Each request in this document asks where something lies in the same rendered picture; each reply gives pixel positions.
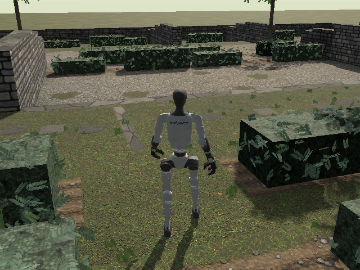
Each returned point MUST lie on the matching right robot foot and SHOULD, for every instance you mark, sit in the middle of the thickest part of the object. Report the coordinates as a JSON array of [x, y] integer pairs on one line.
[[195, 213]]

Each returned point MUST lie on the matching right robot upper arm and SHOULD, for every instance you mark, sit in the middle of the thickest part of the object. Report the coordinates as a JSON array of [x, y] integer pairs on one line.
[[196, 118]]

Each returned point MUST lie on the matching robot right hand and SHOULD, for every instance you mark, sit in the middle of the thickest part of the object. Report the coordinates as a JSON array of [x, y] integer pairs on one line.
[[213, 167]]

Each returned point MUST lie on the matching robot left forearm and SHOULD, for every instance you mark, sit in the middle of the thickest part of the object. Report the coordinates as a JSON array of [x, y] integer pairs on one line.
[[154, 146]]

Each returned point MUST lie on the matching robot torso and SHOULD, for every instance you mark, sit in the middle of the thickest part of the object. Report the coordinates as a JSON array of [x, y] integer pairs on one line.
[[179, 130]]

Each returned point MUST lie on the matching left robot upper arm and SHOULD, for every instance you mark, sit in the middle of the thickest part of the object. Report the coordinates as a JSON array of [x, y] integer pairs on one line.
[[159, 127]]

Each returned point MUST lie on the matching robot right forearm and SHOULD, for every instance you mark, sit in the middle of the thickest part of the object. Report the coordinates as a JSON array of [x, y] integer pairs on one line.
[[208, 152]]

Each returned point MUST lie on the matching robot left hand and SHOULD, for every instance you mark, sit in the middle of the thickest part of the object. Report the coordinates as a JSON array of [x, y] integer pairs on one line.
[[154, 155]]

